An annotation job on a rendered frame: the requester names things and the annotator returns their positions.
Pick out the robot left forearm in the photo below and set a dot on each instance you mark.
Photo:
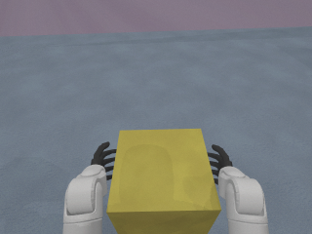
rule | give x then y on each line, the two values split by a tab
83	202

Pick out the carton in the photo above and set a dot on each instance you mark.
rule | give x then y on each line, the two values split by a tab
162	183

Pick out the robot right hand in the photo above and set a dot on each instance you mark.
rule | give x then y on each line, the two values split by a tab
222	158

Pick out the robot left hand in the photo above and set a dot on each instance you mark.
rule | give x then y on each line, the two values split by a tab
100	155

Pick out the robot right forearm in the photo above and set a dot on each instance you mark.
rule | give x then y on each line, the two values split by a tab
245	202

